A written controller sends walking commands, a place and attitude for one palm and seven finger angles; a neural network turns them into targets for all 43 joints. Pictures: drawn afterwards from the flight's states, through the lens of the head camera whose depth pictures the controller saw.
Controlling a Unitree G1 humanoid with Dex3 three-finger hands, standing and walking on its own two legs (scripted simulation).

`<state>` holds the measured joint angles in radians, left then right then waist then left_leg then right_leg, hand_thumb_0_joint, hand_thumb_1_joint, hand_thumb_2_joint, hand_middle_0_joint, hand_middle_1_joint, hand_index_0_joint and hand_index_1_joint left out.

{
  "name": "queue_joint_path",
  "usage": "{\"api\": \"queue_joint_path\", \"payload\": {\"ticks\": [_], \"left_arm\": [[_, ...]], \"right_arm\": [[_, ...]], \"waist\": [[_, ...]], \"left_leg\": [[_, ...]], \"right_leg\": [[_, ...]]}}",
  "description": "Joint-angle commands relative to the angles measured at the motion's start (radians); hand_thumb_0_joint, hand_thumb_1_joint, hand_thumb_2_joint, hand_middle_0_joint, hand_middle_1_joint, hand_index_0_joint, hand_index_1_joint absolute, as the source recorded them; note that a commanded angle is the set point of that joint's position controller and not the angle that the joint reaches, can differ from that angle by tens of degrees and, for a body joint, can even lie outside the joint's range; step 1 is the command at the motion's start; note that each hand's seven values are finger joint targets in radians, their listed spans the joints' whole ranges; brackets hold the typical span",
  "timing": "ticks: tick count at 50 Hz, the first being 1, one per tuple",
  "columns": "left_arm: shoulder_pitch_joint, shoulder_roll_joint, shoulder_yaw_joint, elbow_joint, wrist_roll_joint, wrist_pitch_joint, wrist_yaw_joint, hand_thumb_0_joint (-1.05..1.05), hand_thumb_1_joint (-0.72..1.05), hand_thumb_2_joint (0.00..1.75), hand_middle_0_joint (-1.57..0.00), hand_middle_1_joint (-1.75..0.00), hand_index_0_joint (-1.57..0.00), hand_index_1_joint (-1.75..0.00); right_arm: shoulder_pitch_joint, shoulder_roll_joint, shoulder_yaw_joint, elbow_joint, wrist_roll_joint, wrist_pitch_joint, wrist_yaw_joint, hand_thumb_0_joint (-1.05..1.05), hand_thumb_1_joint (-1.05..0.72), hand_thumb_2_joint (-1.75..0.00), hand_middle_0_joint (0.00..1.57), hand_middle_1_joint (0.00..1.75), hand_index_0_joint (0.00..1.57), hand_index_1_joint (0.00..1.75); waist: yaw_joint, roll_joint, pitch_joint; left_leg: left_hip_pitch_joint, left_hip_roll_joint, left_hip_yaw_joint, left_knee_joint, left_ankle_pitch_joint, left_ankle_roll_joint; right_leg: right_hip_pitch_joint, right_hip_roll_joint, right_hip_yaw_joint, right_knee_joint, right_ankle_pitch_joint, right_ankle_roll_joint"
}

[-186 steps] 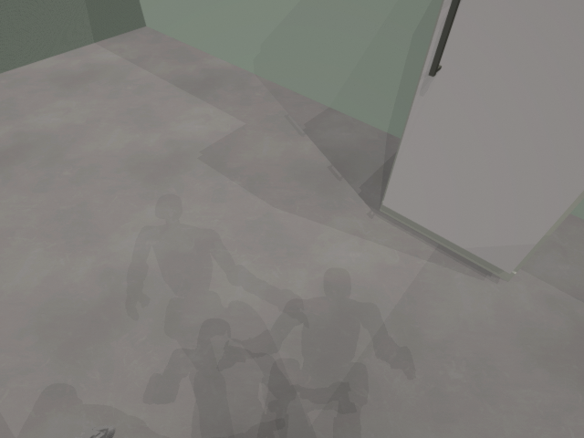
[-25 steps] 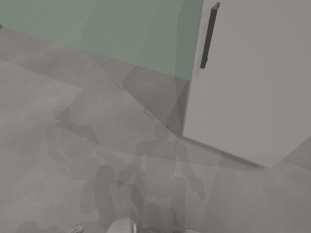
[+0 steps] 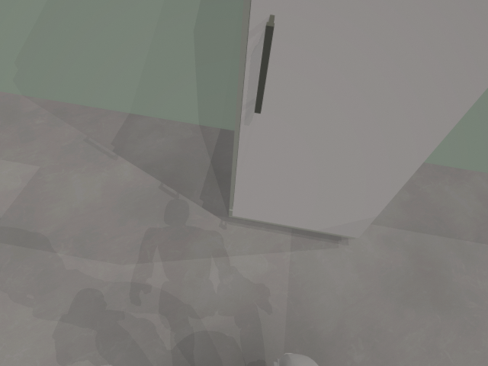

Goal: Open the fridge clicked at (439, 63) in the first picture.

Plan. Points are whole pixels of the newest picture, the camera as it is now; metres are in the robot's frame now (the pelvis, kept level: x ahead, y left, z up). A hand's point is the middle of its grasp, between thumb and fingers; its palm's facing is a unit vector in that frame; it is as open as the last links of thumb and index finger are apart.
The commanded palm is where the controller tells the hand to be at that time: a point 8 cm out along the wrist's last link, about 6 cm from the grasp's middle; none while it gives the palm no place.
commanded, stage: turn to face it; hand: left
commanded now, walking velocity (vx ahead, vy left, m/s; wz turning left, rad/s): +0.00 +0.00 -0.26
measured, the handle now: (264, 68) +0.73 +0.01 +0.08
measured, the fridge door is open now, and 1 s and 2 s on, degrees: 0 0 0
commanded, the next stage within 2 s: take the last steps up to it in 0.04 s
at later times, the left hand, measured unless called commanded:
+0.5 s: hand out of the picture +0.09 +0.15 -0.18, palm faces -0.06 -0.98 -0.20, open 7.3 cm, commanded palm none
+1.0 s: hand (222, 285) +0.29 +0.06 -0.18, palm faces -0.15 -0.97 -0.21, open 7.3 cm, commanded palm none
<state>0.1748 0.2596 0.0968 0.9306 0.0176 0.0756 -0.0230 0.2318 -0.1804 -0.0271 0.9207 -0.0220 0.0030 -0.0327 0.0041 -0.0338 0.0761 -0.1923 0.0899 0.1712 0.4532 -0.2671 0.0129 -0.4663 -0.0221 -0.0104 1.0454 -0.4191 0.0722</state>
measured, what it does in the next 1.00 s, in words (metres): walks ahead: right foot, then left foot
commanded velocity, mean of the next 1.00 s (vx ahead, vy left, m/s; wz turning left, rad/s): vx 0.22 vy -0.05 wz -0.09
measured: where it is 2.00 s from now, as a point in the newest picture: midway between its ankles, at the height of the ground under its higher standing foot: outside the picture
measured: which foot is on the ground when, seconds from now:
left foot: down 0.00-0.18, up 0.20-0.52, down 0.54-0.94, up 0.96-1.00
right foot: up 0.00-0.16, down 0.18-0.54, up 0.56-0.92, down 0.94-1.00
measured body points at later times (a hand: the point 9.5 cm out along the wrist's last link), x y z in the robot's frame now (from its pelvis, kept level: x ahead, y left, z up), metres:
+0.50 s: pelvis +0.04 -0.03 -0.01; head +0.05 -0.03 +0.44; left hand +0.09 +0.20 -0.16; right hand +0.05 -0.28 -0.16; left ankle +0.08 +0.09 -0.72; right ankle -0.02 -0.14 -0.74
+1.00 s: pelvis +0.19 -0.11 -0.02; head +0.22 -0.14 +0.43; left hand +0.30 +0.11 -0.16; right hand +0.07 -0.30 -0.19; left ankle +0.10 +0.06 -0.70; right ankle +0.23 -0.21 -0.74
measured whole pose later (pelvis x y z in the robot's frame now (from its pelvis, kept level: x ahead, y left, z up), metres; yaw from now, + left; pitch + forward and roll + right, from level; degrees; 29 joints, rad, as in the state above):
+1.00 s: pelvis +0.19 -0.11 -0.02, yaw -10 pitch +0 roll +0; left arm 0.16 0.15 0.06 1.05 0.02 -0.06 -0.01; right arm 0.40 -0.13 -0.05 1.16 -0.01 0.00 -0.01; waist -0.03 0.04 0.08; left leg -0.22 0.13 0.08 0.90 -0.52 -0.03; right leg -0.39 -0.05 -0.16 0.64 -0.24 -0.05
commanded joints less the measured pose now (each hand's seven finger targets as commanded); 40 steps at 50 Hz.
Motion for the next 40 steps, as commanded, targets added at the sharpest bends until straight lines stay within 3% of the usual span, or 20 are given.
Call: {"api": "queue_joint_path", "payload": {"ticks": [1, 4, 6, 7, 8, 9, 10, 11, 12, 15, 22, 25, 26, 27, 28, 29, 31, 34, 36, 40], "left_arm": [[-0.076, 0.014, -0.015, -0.088, 0.000, -0.027, 0.003, 0.00, 0.90, 0.90, -0.20, -0.30, -0.20, -0.30], [-0.074, 0.009, -0.022, -0.075, -0.001, -0.038, 0.008, 0.00, 0.90, 0.90, -0.20, -0.30, -0.20, -0.30], [0.000, 0.016, -0.018, -0.045, -0.002, -0.049, 0.012, 0.00, 0.90, 0.90, -0.20, -0.30, -0.20, -0.30], [0.056, 0.045, -0.016, -0.023, 0.002, -0.060, 0.017, 0.00, 0.90, 0.90, -0.20, -0.30, -0.20, -0.30], [0.107, 0.131, -0.001, 0.000, 0.010, -0.074, 0.029, 0.00, 0.90, 0.90, -0.20, -0.30, -0.20, -0.30], [0.147, 0.191, 0.007, 0.017, 0.003, -0.078, 0.037, 0.00, 0.90, 0.90, -0.20, -0.30, -0.20, -0.30], [0.175, 0.175, 0.013, 0.025, -0.003, -0.074, 0.044, 0.00, 0.90, 0.90, -0.20, -0.30, -0.20, -0.30], [0.142, 0.150, 0.012, 0.031, 0.000, -0.073, 0.045, 0.00, 0.90, 0.90, -0.20, -0.30, -0.20, -0.30], [0.102, 0.113, 0.002, 0.025, 0.000, -0.075, 0.044, 0.00, 0.90, 0.90, -0.20, -0.30, -0.20, -0.30], [0.046, 0.075, -0.010, 0.019, 0.006, -0.096, 0.042, 0.00, 0.90, 0.90, -0.20, -0.30, -0.20, -0.30], [0.098, 0.100, -0.005, 0.064, 0.009, -0.108, 0.030, 0.00, 0.90, 0.90, -0.20, -0.30, -0.20, -0.30], [0.089, 0.078, -0.007, 0.078, 0.000, -0.103, 0.025, 0.00, 0.90, 0.90, -0.20, -0.30, -0.20, -0.30], [0.091, 0.044, -0.015, 0.074, -0.004, -0.100, 0.020, 0.00, 0.90, 0.90, -0.20, -0.30, -0.20, -0.30], [0.089, -0.019, -0.025, 0.054, -0.009, -0.100, 0.010, 0.00, 0.90, 0.90, -0.20, -0.30, -0.20, -0.30], [0.051, -0.018, -0.027, 0.018, -0.001, -0.103, 0.008, 0.00, 0.90, 0.90, -0.20, -0.30, -0.20, -0.30], [0.010, 0.015, -0.020, 0.012, 0.013, -0.096, 0.009, 0.00, 0.90, 0.90, -0.20, -0.30, -0.20, -0.30], [0.019, 0.000, -0.016, 0.036, 0.015, -0.099, -0.007, 0.00, 0.90, 0.90, -0.20, -0.30, -0.20, -0.30], [0.085, -0.041, -0.021, 0.075, 0.010, -0.092, -0.011, 0.00, 0.90, 0.90, -0.20, -0.30, -0.20, -0.30], [0.067, -0.053, -0.026, 0.073, 0.008, -0.086, -0.008, 0.00, 0.90, 0.90, -0.20, -0.30, -0.20, -0.30], [-0.006, -0.072, -0.035, 0.054, 0.005, -0.092, -0.007, 0.00, 0.90, 0.90, -0.20, -0.30, -0.20, -0.30]], "right_arm": [[0.097, -0.202, -0.060, -0.006, -0.005, -0.012, -0.003, 0.00, -0.90, -0.90, 0.20, 0.30, 0.20, 0.30], [0.107, -0.212, -0.067, 0.023, -0.006, -0.006, 0.003, 0.00, -0.90, -0.90, 0.20, 0.30, 0.20, 0.30], [0.081, -0.214, -0.069, 0.029, 0.000, -0.003, 0.006, 0.00, -0.90, -0.90, 0.20, 0.30, 0.20, 0.30], [0.085, -0.197, -0.067, 0.030, 0.007, -0.003, 0.009, 0.00, -0.90, -0.90, 0.20, 0.30, 0.20, 0.30], [0.107, -0.136, -0.055, 0.020, 0.015, -0.003, 0.015, 0.00, -0.90, -0.90, 0.20, 0.30, 0.20, 0.30], [0.052, -0.079, -0.032, -0.014, 0.010, 0.004, 0.016, 0.00, -0.90, -0.90, 0.20, 0.30, 0.20, 0.30], [-0.006, -0.100, -0.032, -0.013, 0.006, 0.019, 0.005, 0.00, -0.90, -0.90, 0.20, 0.30, 0.20, 0.30], [-0.032, -0.101, -0.036, -0.007, 0.003, 0.019, 0.008, 0.00, -0.90, -0.90, 0.20, 0.30, 0.20, 0.30], [-0.028, -0.108, -0.040, 0.009, -0.002, 0.015, 0.015, 0.00, -0.90, -0.90, 0.20, 0.30, 0.20, 0.30], [0.023, -0.089, -0.042, 0.041, -0.012, 0.004, 0.032, 0.00, -0.90, -0.90, 0.20, 0.30, 0.20, 0.30], [-0.008, -0.061, -0.039, 0.024, -0.006, -0.020, 0.043, 0.00, -0.90, -0.90, 0.20, 0.30, 0.20, 0.30], [0.104, -0.065, -0.036, 0.066, -0.005, -0.039, 0.033, 0.00, -0.90, -0.90, 0.20, 0.30, 0.20, 0.30], [0.182, -0.106, -0.042, 0.098, -0.006, -0.047, 0.024, 0.00, -0.90, -0.90, 0.20, 0.30, 0.20, 0.30], [0.285, -0.194, -0.061, 0.122, -0.021, -0.053, 0.017, 0.00, -0.90, -0.90, 0.20, 0.30, 0.20, 0.30], [0.342, -0.254, -0.070, 0.124, -0.024, -0.048, 0.012, 0.00, -0.90, -0.90, 0.20, 0.30, 0.20, 0.30], [0.314, -0.239, -0.065, 0.128, -0.019, -0.048, 0.004, 0.00, -0.90, -0.90, 0.20, 0.30, 0.20, 0.30], [0.200, -0.153, -0.040, 0.099, -0.014, -0.059, 0.002, 0.00, -0.90, -0.90, 0.20, 0.30, 0.20, 0.30], [0.163, -0.102, -0.025, 0.109, -0.006, -0.078, -0.001, 0.00, -0.90, -0.90, 0.20, 0.30, 0.20, 0.30], [0.192, -0.097, -0.025, 0.128, -0.005, -0.079, 0.000, 0.00, -0.90, -0.90, 0.20, 0.30, 0.20, 0.30], [0.209, -0.109, -0.040, 0.155, -0.010, -0.066, 0.008, 0.00, -0.90, -0.90, 0.20, 0.30, 0.20, 0.30]], "waist": [[-0.059, 0.239, -0.108], [-0.060, 0.263, -0.107], [-0.017, 0.237, -0.132], [0.004, 0.168, -0.163], [0.017, -0.061, -0.211], [0.043, -0.224, -0.191], [0.082, -0.226, -0.170], [0.067, -0.234, -0.097], [0.042, -0.159, -0.052], [-0.004, -0.108, -0.037], [0.005, -0.108, -0.001], [-0.052, -0.046, -0.006], [-0.080, 0.073, -0.023], [-0.117, 0.309, -0.037], [-0.131, 0.356, -0.031], [-0.123, 0.312, 0.001], [-0.068, 0.151, 0.064], [-0.022, 0.157, 0.023], [-0.026, 0.166, 0.023], [-0.044, 0.193, 0.033]], "left_leg": [[0.203, 0.238, -0.122, -0.069, 0.639, 0.125], [0.167, 0.244, -0.129, -0.037, 0.624, 0.112], [0.127, 0.227, -0.079, 0.029, 0.541, 0.064], [0.068, 0.193, -0.052, 0.111, 0.441, 0.019], [-0.168, 0.129, 0.021, 0.268, 0.126, -0.044], [-0.350, 0.035, 0.000, 0.436, -0.357, -0.083], [-0.365, 0.032, -0.101, 0.544, -0.374, -0.070], [-0.425, 0.029, -0.128, 0.623, -0.327, -0.064], [-0.443, 0.040, -0.139, 0.651, -0.246, -0.066], [-0.361, 0.046, -0.096, 0.580, -0.137, -0.078], [-0.233, 0.011, -0.061, 0.276, -0.115, -0.062], [0.039, -0.023, -0.015, 0.057, 0.011, -0.051], [0.175, 0.024, -0.087, -0.019, -0.062, -0.037], [0.253, 0.241, -0.394, -0.166, -0.244, 0.039], [0.217, 0.401, -0.637, -0.310, -0.389, 0.121], [0.148, 0.424, -0.655, -0.339, -0.435, 0.145], [0.060, 0.336, -0.459, -0.333, -0.298, 0.123], [0.072, 0.232, -0.201, -0.282, 0.094, 0.090], [0.083, 0.219, -0.140, -0.269, 0.233, 0.099], [0.083, 0.213, -0.080, -0.231, 0.273, 0.099]], "right_leg": [[-0.009, -0.012, -0.058, -0.192, -0.047, -0.010], [0.085, 0.005, -0.078, -0.354, -0.028, -0.035], [0.209, 0.008, -0.092, -0.547, 0.143, -0.049], [0.335, -0.021, -0.063, -0.678, 0.298, -0.060], [0.569, -0.213, 0.137, -0.705, 0.515, -0.121], [0.581, -0.389, 0.298, -0.710, 0.688, -0.227], [0.492, -0.365, 0.312, -0.742, 0.532, -0.284], [0.449, -0.330, 0.325, -0.778, 0.357, -0.295], [0.419, -0.291, 0.272, -0.791, 0.256, -0.281], [0.323, -0.224, 0.158, -0.802, 0.201, -0.243], [0.270, -0.217, 0.191, -0.814, 0.062, -0.257], [0.134, -0.151, 0.147, -0.717, -0.012, -0.212], [0.038, -0.095, 0.108, -0.586, -0.025, -0.181], [-0.107, 0.022, -0.007, -0.308, -0.061, -0.128], [-0.190, 0.051, -0.042, -0.082, -0.156, -0.113], [-0.225, -0.003, 0.028, 0.075, -0.112, -0.122], [-0.227, -0.066, 0.038, 0.130, 0.044, -0.109], [-0.137, -0.074, -0.008, 0.032, 0.138, -0.077], [-0.119, -0.083, -0.035, -0.060, 0.149, -0.064], [-0.039, -0.070, -0.101, -0.311, 0.151, -0.061]]}}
